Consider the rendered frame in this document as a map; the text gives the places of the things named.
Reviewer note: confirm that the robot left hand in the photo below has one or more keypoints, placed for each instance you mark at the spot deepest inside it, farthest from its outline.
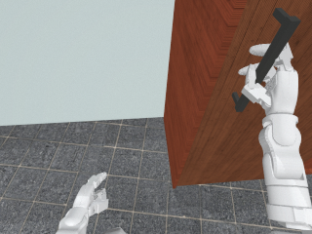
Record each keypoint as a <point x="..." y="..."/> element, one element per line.
<point x="94" y="202"/>

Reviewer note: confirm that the handle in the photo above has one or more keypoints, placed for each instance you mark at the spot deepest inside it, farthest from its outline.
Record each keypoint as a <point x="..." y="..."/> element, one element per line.
<point x="288" y="26"/>

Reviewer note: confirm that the right robot forearm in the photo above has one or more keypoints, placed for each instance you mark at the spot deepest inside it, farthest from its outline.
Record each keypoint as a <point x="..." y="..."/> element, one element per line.
<point x="289" y="201"/>

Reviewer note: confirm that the robot right hand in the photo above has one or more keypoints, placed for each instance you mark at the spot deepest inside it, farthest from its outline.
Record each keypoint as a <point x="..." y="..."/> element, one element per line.
<point x="281" y="84"/>

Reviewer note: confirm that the left robot forearm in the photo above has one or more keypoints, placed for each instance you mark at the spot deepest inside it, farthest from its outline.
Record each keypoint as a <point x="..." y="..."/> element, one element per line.
<point x="75" y="221"/>

